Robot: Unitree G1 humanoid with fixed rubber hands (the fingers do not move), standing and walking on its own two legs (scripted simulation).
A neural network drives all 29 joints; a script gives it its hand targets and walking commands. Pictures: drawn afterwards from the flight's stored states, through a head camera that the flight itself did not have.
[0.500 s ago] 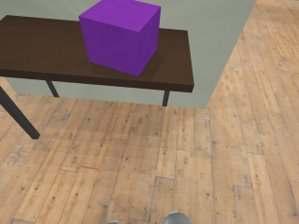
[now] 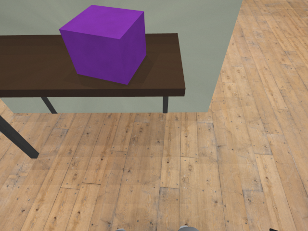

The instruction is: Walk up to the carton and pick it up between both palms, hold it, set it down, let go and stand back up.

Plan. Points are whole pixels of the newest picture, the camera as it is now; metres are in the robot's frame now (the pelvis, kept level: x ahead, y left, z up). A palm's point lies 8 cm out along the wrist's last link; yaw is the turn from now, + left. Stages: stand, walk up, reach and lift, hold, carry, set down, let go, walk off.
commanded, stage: walk up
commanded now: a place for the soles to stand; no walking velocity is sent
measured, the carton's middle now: (109, 43) +0.83 +0.18 +0.05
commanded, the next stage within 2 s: none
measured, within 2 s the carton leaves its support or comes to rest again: neither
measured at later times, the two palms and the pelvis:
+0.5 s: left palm out of the picture +0.07 +0.31 -0.10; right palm out of the picture +0.08 -0.30 -0.10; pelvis -0.01 +0.01 +0.00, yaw +0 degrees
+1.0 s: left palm out of the picture +0.07 +0.35 -0.06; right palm (270, 228) +0.16 -0.29 -0.10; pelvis +0.07 +0.02 +0.01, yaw +0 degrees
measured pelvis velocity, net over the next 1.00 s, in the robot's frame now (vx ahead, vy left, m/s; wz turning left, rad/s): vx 0.07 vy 0.02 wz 0.00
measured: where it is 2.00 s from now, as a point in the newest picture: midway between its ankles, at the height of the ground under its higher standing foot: (129, 220)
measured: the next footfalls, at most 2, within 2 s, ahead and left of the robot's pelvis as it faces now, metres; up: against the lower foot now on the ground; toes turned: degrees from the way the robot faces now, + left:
left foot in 1.10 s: +0.24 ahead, +0.16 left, +0.00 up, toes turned +4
right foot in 1.62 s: +0.35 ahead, -0.03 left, +0.00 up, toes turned -2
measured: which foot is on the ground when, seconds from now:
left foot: down 0.00-0.72, up 0.74-1.00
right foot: down 0.00-1.00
